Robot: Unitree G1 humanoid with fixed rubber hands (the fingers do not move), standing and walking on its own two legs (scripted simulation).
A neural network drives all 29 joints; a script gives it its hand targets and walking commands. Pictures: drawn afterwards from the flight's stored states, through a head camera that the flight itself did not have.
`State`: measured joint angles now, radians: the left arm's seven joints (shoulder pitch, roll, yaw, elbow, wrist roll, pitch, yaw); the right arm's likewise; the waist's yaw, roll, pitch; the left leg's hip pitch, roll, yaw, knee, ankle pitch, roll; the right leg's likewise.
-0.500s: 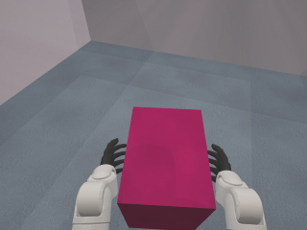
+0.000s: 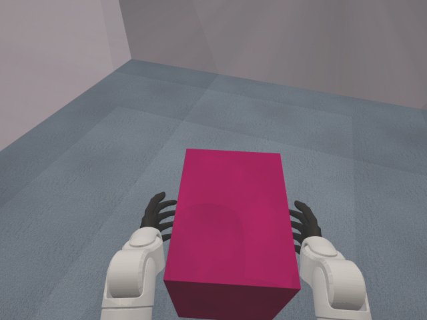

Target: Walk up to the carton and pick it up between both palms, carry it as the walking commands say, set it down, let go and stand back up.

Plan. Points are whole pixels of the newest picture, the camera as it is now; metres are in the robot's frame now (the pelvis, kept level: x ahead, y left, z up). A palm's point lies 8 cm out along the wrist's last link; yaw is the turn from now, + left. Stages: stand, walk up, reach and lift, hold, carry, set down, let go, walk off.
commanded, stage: carry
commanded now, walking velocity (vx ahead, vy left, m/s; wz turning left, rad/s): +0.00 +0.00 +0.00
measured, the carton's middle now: (228, 237) +0.29 +0.00 +0.00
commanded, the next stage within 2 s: none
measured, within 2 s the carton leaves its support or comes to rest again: neither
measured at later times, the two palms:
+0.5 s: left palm (145, 231) +0.25 +0.14 +0.09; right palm (312, 244) +0.24 -0.13 +0.08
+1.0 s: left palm (164, 230) +0.26 +0.12 +0.07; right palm (329, 296) +0.16 -0.14 +0.07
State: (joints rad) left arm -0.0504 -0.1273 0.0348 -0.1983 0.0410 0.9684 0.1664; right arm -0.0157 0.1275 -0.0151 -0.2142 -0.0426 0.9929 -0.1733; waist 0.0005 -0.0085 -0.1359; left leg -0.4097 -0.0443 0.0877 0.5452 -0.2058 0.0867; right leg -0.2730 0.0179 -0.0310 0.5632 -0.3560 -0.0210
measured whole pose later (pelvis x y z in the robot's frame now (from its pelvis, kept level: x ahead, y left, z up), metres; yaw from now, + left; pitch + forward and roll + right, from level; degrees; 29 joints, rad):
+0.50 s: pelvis -0.01 +0.01 +0.00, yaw -2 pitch +4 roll -1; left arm -0.01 -0.13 0.02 -0.43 0.00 1.06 0.19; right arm 0.02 0.13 0.02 -0.43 -0.02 1.07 -0.19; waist 0.01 0.00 -0.11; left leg -0.44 -0.03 0.11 0.57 -0.21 0.09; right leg -0.31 0.03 -0.01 0.58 -0.35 -0.02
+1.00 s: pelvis -0.02 +0.06 -0.01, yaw -18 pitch +5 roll -1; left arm 0.00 -0.13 -0.01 -0.49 0.00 1.13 0.19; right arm 0.05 0.13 0.01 -0.54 -0.02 1.16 -0.20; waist 0.00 0.03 -0.05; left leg -0.56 0.04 0.19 0.90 -0.45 -0.02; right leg -0.40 -0.01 -0.09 0.62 -0.29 -0.03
